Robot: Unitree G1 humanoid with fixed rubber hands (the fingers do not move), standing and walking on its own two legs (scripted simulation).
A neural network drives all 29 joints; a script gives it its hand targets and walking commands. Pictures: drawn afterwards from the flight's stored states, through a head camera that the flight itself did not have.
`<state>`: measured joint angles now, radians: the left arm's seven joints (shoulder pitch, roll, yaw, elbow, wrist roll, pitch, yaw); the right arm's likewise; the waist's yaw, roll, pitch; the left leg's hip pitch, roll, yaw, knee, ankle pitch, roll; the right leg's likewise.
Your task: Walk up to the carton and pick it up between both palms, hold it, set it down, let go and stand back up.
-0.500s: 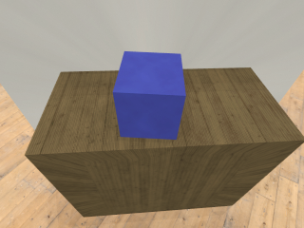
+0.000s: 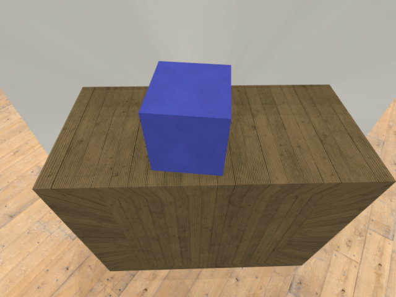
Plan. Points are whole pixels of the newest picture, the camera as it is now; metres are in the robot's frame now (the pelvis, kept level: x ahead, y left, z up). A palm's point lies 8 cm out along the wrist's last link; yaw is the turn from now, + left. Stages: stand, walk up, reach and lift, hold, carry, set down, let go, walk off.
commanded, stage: stand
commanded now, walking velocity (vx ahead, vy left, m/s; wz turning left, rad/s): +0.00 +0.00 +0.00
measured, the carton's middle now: (190, 118) +0.54 +0.05 +0.05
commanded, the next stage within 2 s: reach and lift in 0.74 s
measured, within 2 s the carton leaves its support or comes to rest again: neither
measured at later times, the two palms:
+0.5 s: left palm out of the picture -0.05 +0.21 -0.15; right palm out of the picture -0.06 -0.19 -0.15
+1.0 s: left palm (111, 276) +0.20 +0.21 -0.12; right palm out of the picture +0.15 -0.19 -0.14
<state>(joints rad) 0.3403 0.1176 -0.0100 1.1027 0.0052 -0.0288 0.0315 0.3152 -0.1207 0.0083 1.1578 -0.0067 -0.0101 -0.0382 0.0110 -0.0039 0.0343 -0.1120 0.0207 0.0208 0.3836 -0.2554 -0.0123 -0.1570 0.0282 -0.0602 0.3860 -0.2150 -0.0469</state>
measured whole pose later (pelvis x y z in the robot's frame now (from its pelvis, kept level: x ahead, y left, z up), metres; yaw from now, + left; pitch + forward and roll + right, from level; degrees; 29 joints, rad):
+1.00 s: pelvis -0.05 +0.00 -0.03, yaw +0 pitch +14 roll +1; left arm -0.33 0.20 0.06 0.88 0.00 0.63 -0.06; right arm -0.20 -0.13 0.01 0.86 0.15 0.50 -0.05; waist -0.04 -0.02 -0.19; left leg -0.66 0.01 0.04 0.72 -0.31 0.00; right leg -0.71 -0.01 -0.06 0.73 -0.27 -0.05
